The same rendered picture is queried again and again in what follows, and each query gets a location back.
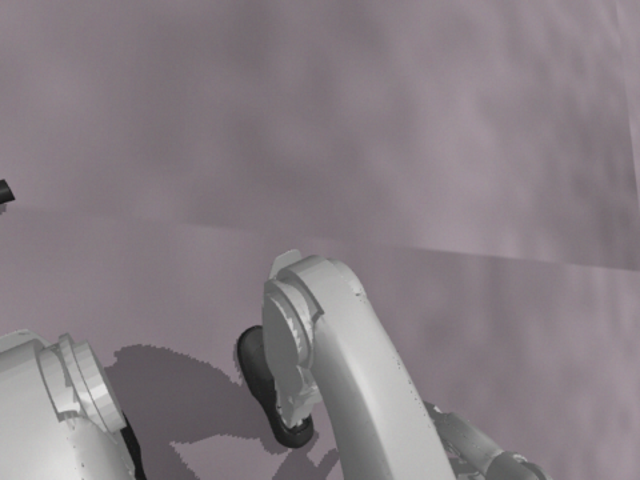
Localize right robot hand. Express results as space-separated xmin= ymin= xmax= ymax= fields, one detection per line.
xmin=422 ymin=400 xmax=505 ymax=480

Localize right robot arm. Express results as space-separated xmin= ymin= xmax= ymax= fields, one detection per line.
xmin=485 ymin=451 xmax=553 ymax=480

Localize left robot foot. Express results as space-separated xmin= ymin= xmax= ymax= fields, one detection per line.
xmin=120 ymin=411 xmax=147 ymax=480

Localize bottle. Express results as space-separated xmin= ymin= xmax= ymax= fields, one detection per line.
xmin=0 ymin=179 xmax=15 ymax=204

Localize right robot foot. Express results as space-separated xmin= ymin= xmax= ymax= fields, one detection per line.
xmin=237 ymin=326 xmax=314 ymax=449

